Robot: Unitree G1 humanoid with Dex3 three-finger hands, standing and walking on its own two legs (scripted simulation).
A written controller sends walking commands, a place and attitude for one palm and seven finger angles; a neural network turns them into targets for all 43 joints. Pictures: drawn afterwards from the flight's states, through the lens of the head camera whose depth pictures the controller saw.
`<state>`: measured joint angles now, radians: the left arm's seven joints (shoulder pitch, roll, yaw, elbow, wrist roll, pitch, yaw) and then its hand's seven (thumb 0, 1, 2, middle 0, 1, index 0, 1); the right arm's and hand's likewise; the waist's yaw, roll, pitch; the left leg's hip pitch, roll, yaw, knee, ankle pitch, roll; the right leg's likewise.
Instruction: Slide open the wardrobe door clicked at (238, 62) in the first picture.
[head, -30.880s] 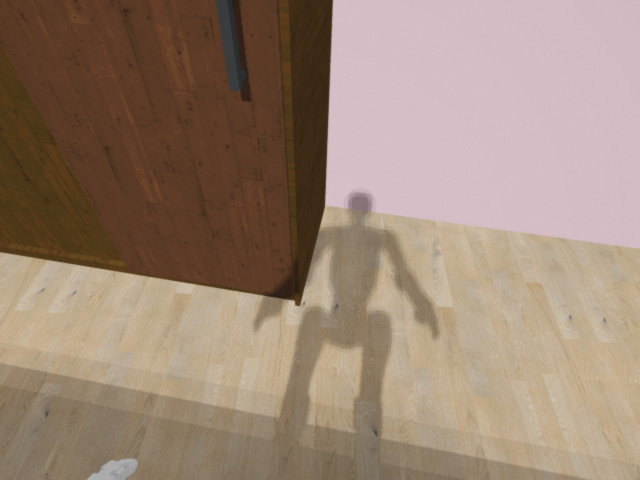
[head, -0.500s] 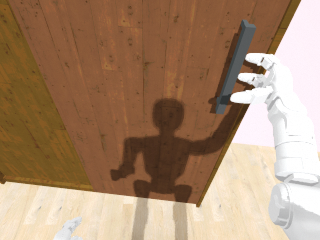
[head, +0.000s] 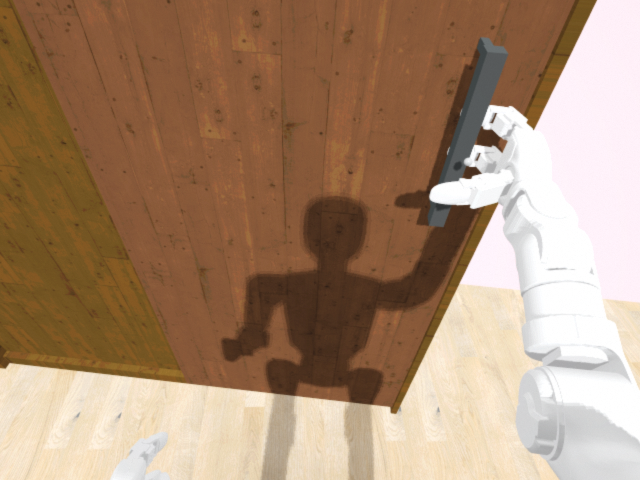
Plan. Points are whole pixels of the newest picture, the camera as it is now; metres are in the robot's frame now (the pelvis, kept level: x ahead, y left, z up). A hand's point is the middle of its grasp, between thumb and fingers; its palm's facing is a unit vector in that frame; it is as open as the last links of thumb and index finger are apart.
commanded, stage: feel for the door with the fingertips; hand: right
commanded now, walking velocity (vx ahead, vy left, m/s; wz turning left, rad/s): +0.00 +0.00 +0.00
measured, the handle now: (457, 142) +0.49 -0.13 +0.21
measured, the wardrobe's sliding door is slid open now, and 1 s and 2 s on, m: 0.00 0.00 0.00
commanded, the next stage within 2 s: slide the fingers in behind the handle in 0.60 s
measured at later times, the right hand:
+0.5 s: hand (480, 155) +0.45 -0.15 +0.23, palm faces +0.06 +1.00 +0.01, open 13.9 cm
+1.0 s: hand (478, 155) +0.45 -0.14 +0.22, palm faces +0.05 +1.00 -0.01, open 13.8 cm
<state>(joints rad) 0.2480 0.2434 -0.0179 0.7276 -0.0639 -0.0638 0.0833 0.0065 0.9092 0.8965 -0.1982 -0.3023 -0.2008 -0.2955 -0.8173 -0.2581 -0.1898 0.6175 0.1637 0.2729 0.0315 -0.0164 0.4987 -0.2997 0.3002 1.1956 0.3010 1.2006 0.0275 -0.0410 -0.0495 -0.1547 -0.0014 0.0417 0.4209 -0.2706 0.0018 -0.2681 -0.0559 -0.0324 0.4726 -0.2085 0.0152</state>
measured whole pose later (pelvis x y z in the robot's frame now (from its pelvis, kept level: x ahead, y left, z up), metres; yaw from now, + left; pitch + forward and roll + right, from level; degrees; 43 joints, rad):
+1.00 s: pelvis -0.02 -0.01 +0.00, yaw +0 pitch +2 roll +1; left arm 0.34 0.24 -0.01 0.78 -0.05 -0.12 0.06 0.01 0.91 0.90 -0.20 -0.30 -0.20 -0.30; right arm -0.99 -0.32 -0.20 0.92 0.14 0.10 0.03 -0.02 0.50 -0.30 0.34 1.23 0.33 1.24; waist 0.06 -0.04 -0.04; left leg -0.23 0.00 0.05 0.45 -0.25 0.00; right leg -0.34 -0.05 -0.02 0.50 -0.19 0.01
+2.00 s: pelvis +0.00 +0.01 +0.00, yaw +0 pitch +0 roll +1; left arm 0.28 0.25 -0.01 0.73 -0.07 -0.05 0.09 0.01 0.91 0.90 -0.20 -0.30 -0.20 -0.30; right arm -0.81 -0.31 -0.22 0.66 0.16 0.23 0.06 -0.02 0.50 -0.30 0.31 1.20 0.31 1.21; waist 0.03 -0.04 -0.05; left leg -0.15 -0.02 0.05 0.42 -0.27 0.02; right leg -0.26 -0.07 -0.02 0.47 -0.21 0.03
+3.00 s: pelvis -0.01 +0.00 +0.00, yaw +0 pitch -1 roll +1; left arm 0.27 0.25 -0.03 0.73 -0.07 -0.06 0.10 0.01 0.91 0.90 -0.20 -0.30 -0.20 -0.30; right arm -0.77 -0.35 -0.23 0.60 0.17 0.27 0.10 -0.02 0.50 -0.30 0.30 1.20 0.30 1.20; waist 0.02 -0.03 -0.04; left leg -0.14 -0.01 0.04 0.41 -0.26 0.00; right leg -0.26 -0.06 -0.03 0.47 -0.20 0.01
